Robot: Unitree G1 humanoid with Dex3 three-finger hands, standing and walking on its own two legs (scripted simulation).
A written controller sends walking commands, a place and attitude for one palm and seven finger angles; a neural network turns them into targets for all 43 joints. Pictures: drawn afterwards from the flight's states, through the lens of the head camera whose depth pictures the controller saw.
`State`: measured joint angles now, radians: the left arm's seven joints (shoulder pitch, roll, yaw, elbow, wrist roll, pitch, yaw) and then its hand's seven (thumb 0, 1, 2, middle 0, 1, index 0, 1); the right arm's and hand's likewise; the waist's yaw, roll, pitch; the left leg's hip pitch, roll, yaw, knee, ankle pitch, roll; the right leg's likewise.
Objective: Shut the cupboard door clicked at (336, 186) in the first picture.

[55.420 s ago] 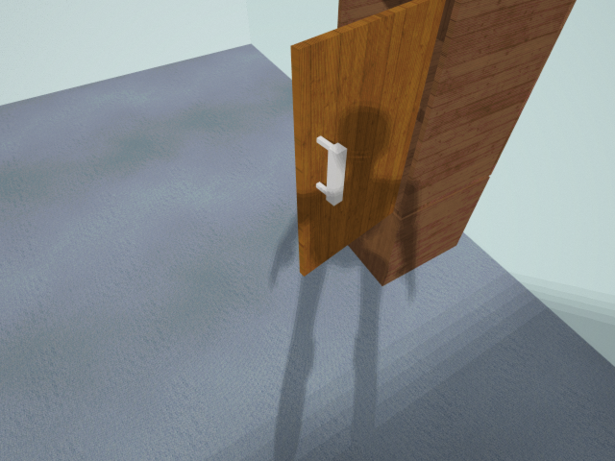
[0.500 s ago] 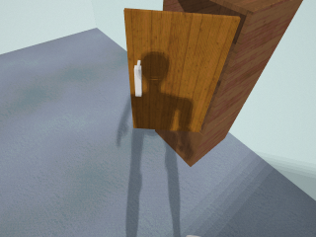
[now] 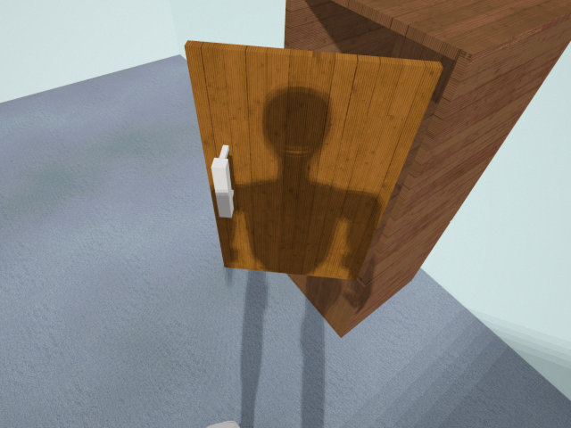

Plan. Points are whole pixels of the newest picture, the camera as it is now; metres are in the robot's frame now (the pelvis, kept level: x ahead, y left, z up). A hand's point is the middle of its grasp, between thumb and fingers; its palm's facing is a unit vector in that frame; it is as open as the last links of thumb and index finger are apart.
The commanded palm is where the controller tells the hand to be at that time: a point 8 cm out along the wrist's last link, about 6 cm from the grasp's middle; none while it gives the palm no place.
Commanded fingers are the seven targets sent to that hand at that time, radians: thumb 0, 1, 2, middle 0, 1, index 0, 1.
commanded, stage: come to a stop and stand still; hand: left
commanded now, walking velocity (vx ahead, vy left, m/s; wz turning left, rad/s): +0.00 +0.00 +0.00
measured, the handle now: (225, 181) +0.52 +0.14 +0.02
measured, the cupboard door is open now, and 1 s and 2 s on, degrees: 48 48 48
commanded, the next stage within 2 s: look again from close up in 1.26 s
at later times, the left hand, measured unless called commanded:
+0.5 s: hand out of the picture +0.07 +0.16 -0.16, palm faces +0.02 -0.96 -0.29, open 7.4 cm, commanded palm none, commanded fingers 0.00 0.90 0.90 -0.20 -0.30 -0.20 -0.30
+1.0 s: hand out of the picture +0.00 +0.18 -0.18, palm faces +0.06 -0.98 -0.19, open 7.4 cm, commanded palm none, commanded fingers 0.00 0.90 0.90 -0.20 -0.30 -0.20 -0.30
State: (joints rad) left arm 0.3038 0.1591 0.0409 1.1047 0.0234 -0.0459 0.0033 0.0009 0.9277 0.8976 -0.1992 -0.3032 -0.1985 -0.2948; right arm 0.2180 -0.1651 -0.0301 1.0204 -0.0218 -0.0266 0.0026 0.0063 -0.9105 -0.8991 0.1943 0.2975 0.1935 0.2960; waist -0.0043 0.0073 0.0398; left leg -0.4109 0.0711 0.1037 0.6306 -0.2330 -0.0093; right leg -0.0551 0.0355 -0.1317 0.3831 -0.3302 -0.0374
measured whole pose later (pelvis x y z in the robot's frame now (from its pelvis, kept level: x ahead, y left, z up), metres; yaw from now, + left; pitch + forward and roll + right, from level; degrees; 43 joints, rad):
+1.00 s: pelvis -0.01 -0.01 +0.00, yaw -1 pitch -2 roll +1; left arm 0.26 0.22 0.05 1.07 0.03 0.05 0.01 0.01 0.91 0.90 -0.20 -0.30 -0.20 -0.29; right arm 0.26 -0.14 0.00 1.07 -0.01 0.04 -0.02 0.01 -0.91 -0.90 0.20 0.30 0.20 0.30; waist 0.04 -0.07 0.03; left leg -0.14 -0.01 0.03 0.45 -0.27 0.00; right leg -0.27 -0.04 0.01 0.52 -0.22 0.00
